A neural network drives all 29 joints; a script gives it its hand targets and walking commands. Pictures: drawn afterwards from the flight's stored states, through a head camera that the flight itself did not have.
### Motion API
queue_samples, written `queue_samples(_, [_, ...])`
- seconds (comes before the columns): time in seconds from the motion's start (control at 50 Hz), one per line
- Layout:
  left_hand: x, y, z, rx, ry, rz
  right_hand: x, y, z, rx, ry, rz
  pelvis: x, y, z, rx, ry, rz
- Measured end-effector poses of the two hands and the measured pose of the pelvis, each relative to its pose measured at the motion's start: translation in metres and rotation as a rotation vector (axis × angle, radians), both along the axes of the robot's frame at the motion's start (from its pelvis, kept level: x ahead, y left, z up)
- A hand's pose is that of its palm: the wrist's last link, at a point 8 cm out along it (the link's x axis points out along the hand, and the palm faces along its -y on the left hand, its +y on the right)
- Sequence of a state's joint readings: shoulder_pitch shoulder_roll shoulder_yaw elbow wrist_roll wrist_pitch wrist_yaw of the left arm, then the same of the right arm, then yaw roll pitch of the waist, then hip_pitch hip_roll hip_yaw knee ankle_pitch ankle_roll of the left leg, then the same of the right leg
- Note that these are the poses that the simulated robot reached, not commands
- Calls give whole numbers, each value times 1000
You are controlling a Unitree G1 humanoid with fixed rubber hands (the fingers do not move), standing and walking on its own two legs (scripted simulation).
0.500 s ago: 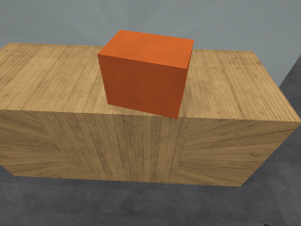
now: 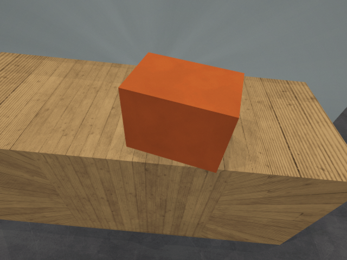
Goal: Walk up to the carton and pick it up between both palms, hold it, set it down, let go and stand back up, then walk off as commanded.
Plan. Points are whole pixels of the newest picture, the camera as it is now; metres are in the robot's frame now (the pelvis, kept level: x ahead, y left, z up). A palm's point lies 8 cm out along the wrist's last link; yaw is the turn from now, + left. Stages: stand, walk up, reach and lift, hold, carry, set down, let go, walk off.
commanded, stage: walk up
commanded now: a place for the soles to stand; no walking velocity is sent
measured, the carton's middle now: (181, 111) +0.55 -0.02 +0.03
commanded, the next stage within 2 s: reach and lift in 1.58 s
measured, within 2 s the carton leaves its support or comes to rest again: neither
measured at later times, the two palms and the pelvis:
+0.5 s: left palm (23, 254) +0.16 +0.33 -0.08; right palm (305, 245) +0.20 -0.33 -0.08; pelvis +0.10 -0.01 -0.01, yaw -1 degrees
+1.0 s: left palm (30, 243) +0.19 +0.33 -0.08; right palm (295, 225) +0.25 -0.32 -0.07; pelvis +0.12 -0.01 -0.01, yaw -1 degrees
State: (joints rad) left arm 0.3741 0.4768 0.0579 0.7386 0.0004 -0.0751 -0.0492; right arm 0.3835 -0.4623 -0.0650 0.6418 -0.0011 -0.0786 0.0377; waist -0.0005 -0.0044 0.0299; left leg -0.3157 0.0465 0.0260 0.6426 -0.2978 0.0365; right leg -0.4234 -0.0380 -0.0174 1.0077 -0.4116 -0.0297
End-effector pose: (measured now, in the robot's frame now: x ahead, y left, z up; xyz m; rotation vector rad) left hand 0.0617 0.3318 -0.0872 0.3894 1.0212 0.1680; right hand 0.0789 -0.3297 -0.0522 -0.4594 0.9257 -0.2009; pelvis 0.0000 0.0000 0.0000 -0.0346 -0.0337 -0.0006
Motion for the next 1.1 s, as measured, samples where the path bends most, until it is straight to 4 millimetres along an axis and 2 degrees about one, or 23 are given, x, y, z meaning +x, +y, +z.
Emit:
queue_samples(0.1, [22, -11, 3, 10, 13, 1, 15, -14, -7, 11, 30, -9, 24, -13, -1, 16, 10, 1])
queue_samples(0.18, [44, -24, 4, 60, 12, -7, 36, -30, -26, 36, 41, -23, 43, -29, -10, 43, 19, -12])
queue_samples(0.3, [67, -24, 23, 116, 15, -3, 88, -26, -31, 86, -5, -5, 68, -34, -4, 55, 16, -20])
queue_samples(0.4, [89, -17, 25, 120, 10, -17, 114, -18, -28, 89, -34, -5, 85, -27, -4, 50, 19, -31])
queue_samples(0.5, [103, -4, 8, 93, -7, -3, 126, -4, -28, 55, -22, 8, 97, -11, -13, 20, 22, -10])
queue_samples(0.62, [108, -3, -1, 63, 15, 7, 135, 4, -16, 39, -26, 11, 106, -7, -8, 9, 14, -8])
queue_samples(0.74, [108, -7, -2, 87, 46, 4, 151, -2, -20, 57, -63, 2, 108, -13, -11, 28, 13, -29])
queue_samples(0.88, [120, -3, 5, 94, 32, 0, 160, 7, -24, 75, -56, 16, 114, -10, -9, 21, 24, -24])
queue_samples(1.1, [133, -7, 5, 89, 28, -10, 182, 7, -20, 77, -81, 36, 121, -13, -8, 25, 35, -25])
